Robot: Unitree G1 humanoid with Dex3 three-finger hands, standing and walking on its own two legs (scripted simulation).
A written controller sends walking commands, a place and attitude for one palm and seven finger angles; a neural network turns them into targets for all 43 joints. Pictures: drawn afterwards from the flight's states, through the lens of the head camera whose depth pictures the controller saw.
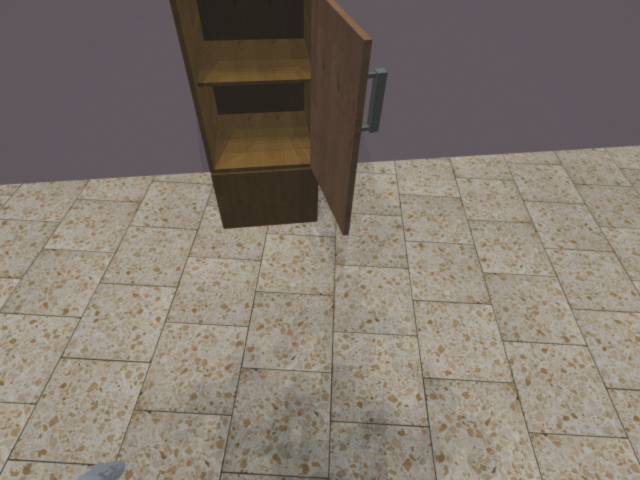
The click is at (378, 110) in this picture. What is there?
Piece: cupboard door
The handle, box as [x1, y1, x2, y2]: [361, 68, 387, 132]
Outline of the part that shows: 383,68 374,69 373,72 368,72 368,78 372,77 373,80 367,124 362,126 361,131 368,130 369,132 377,131 387,73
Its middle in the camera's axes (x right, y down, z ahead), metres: +0.11 -0.33 +0.95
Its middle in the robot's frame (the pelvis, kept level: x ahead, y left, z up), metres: +0.94 -0.07 -0.01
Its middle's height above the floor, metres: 0.76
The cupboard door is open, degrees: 100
